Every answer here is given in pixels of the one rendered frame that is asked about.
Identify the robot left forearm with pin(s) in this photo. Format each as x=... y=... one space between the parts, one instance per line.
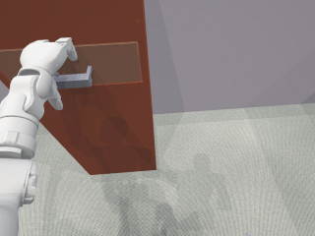
x=21 y=110

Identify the left robot upper arm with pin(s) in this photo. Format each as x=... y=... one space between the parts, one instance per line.
x=18 y=180

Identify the handle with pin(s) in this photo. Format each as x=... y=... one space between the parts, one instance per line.
x=73 y=81

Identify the cabinet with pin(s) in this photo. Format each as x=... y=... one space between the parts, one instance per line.
x=107 y=128

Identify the drawer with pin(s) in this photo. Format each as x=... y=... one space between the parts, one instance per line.
x=113 y=62

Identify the left robot hand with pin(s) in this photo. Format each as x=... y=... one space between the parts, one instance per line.
x=50 y=56

